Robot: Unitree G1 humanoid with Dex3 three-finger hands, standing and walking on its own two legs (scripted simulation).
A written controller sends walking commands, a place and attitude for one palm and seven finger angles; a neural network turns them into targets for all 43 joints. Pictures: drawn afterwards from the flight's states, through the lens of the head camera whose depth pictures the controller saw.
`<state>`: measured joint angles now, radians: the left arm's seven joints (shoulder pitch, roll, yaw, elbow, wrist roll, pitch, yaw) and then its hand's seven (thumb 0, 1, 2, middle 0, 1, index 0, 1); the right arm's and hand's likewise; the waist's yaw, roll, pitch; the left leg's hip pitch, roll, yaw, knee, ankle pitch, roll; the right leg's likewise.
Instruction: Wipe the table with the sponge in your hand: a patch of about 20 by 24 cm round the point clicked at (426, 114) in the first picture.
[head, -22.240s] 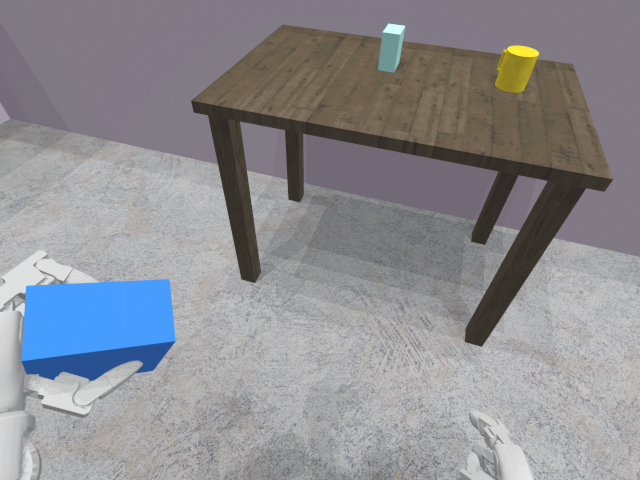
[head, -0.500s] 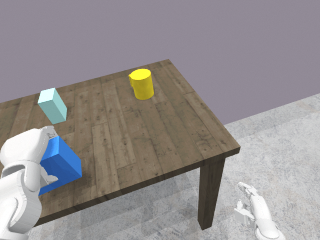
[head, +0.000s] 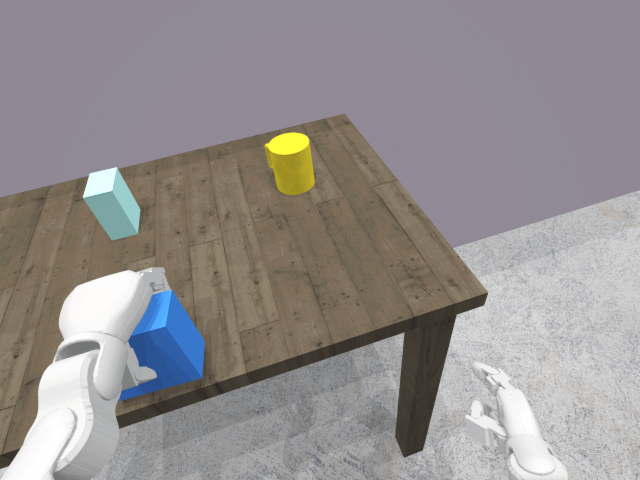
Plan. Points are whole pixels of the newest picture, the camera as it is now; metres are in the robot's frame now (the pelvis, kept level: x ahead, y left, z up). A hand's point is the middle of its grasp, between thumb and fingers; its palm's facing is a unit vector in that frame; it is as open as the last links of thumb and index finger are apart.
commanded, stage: lower the sponge onto the table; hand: left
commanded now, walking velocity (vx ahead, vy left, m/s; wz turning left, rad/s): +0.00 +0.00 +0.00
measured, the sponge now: (146, 355) +0.23 +0.27 +0.06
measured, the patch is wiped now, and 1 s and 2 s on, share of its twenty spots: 0.00 0.00 0.00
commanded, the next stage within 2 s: wipe forward along the first lane in 1.90 s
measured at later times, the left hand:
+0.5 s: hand (135, 325) +0.23 +0.26 +0.12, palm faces +0.01 -0.03 -1.00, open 9.9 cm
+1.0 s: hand (121, 320) +0.24 +0.28 +0.12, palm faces +0.09 -0.02 -1.00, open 9.9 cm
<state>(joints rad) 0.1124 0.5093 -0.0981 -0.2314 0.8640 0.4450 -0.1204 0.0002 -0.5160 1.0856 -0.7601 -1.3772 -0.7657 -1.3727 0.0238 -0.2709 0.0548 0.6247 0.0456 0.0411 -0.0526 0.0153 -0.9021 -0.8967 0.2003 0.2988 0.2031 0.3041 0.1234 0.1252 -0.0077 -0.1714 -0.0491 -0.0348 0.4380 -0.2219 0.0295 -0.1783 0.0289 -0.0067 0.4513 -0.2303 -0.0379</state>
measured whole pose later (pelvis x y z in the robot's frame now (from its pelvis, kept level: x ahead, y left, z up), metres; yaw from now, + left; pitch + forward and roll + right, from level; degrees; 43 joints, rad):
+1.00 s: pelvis +0.00 -0.03 +0.00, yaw +0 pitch -3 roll +0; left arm 0.11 0.56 0.03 -0.10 0.87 0.28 0.03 0.00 -0.52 1.09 -0.76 -1.37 -0.77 -1.37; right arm 0.08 -0.27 0.01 0.67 0.05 0.01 -0.07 0.02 -0.90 -0.90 0.20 0.30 0.20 0.30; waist 0.13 0.10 -0.01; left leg -0.18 -0.01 -0.04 0.48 -0.25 -0.01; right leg -0.18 0.07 -0.01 0.48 -0.25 -0.08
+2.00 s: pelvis +0.01 -0.01 +0.00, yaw +0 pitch +0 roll +0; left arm 0.16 0.47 -0.04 -0.08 0.93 0.37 0.07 0.00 -0.51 1.09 -0.75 -1.39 -0.75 -1.38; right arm 0.07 -0.27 0.02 0.65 0.05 0.06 -0.04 0.02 -0.90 -0.90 0.20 0.30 0.20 0.30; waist 0.11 0.10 -0.04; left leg -0.21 -0.03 -0.04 0.49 -0.27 0.02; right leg -0.21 0.05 -0.01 0.49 -0.26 -0.05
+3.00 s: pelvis -0.01 -0.04 -0.02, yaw +0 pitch +7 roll +0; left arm -0.41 0.68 0.12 0.72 0.95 0.05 0.03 0.02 -0.55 1.11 -0.78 -1.37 -0.79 -1.37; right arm 0.23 -0.31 -0.02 0.70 0.08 0.08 -0.07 0.01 -0.90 -0.90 0.20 0.30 0.20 0.30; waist 0.02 0.09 -0.07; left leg -0.48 0.00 -0.06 0.65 -0.29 0.02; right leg -0.47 0.09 -0.04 0.61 -0.27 -0.09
